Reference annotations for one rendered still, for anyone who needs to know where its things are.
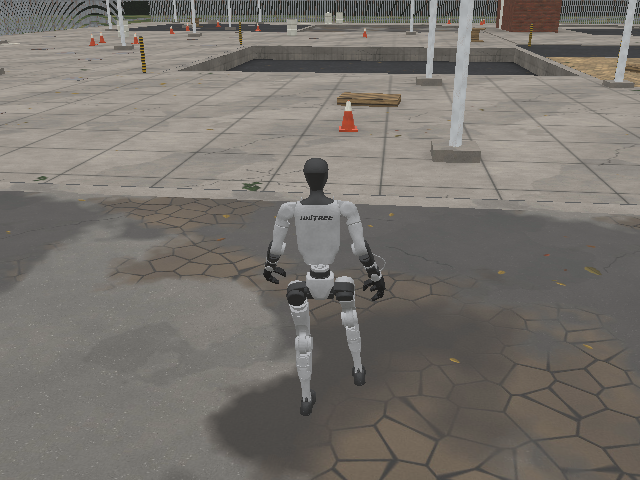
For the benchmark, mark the right robot forearm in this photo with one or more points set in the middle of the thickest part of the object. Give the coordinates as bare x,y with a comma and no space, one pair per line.
370,265

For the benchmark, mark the right robot shin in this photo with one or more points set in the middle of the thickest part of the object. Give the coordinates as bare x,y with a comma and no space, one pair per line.
354,342

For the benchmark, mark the left robot thigh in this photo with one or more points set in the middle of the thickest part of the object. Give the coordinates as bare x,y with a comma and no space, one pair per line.
299,306

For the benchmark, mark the robot right hand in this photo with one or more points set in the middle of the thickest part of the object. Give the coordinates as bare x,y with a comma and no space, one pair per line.
378,285

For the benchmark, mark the left robot forearm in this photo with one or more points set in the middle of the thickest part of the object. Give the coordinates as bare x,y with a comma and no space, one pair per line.
271,260

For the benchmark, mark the robot left hand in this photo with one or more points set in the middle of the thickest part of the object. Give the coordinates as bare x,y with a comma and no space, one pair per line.
269,277

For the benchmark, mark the robot right upper arm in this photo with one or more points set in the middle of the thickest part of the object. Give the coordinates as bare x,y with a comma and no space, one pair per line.
349,210

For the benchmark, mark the robot left upper arm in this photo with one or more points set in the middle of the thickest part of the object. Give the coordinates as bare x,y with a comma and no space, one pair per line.
285,213

